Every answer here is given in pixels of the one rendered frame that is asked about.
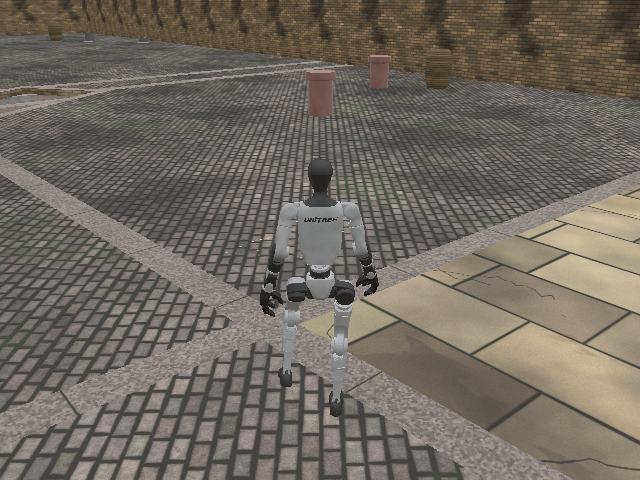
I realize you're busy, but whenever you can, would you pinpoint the left robot upper arm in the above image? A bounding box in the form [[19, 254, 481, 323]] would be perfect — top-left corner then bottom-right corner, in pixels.
[[274, 202, 300, 259]]

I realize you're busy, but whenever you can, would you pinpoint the robot right forearm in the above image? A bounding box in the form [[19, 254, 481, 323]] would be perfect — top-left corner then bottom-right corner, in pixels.
[[358, 240, 377, 279]]

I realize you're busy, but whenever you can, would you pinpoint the robot left forearm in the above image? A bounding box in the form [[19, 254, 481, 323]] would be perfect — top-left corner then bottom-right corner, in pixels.
[[262, 243, 283, 293]]

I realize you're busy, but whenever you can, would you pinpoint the robot right hand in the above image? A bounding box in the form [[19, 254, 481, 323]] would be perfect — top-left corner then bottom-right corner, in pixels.
[[356, 274, 379, 296]]

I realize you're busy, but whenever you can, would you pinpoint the left robot foot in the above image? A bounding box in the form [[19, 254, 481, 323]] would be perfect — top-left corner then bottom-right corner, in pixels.
[[278, 367, 292, 387]]

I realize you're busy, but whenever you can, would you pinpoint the right robot foot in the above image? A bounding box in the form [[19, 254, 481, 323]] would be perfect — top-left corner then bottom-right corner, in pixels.
[[329, 391, 343, 417]]

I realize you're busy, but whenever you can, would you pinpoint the right robot upper arm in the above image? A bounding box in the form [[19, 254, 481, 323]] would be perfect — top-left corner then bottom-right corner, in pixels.
[[341, 202, 368, 256]]

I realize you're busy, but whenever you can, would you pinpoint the robot foot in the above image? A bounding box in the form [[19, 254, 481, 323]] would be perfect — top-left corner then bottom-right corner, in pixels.
[[329, 391, 343, 417], [278, 367, 292, 387]]

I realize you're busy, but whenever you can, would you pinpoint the robot left hand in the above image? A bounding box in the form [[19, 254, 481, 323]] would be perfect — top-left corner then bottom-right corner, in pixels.
[[260, 289, 283, 317]]

